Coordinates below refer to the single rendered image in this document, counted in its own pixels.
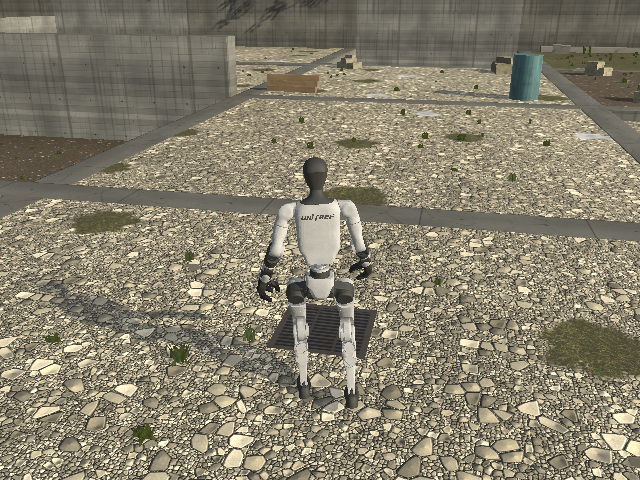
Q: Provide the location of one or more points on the right robot hand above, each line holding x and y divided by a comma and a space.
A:
365, 274

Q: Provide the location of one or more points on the robot left thigh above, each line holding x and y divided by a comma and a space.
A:
296, 294

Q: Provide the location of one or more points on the robot right thigh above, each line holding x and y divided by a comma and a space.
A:
345, 295

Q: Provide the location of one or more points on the robot thigh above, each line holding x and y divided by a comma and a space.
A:
345, 295
296, 294

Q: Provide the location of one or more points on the right robot upper arm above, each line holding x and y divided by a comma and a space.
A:
349, 210

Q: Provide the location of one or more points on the robot left forearm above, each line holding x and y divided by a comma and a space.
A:
268, 266

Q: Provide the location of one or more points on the robot right forearm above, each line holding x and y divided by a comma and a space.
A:
364, 256

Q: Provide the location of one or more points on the left robot hand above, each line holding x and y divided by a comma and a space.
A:
264, 286

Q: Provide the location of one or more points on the left robot upper arm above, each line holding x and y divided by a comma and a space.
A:
286, 212

